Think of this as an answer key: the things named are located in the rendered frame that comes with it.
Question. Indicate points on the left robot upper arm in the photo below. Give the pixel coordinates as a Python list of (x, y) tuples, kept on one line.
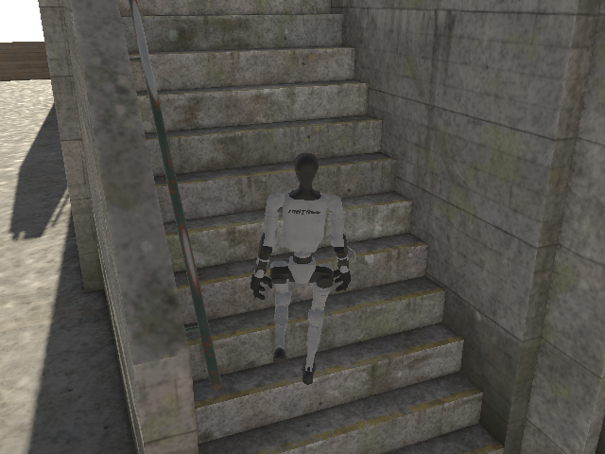
[(274, 202)]

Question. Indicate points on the robot thigh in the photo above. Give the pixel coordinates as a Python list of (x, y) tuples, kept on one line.
[(324, 278), (279, 274)]

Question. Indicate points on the robot left hand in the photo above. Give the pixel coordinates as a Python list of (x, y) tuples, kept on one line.
[(255, 286)]

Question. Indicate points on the left robot forearm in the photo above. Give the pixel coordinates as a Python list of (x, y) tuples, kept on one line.
[(262, 259)]

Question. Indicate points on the left robot thigh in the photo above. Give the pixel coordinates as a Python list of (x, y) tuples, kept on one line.
[(279, 274)]

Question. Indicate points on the robot right hand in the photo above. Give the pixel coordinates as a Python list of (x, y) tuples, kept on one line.
[(345, 277)]

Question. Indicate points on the right robot thigh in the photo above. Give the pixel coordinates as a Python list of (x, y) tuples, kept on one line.
[(324, 278)]

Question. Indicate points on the right robot upper arm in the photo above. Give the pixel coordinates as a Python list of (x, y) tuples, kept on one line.
[(334, 204)]

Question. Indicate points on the right robot forearm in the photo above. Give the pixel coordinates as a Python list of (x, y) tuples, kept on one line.
[(342, 257)]

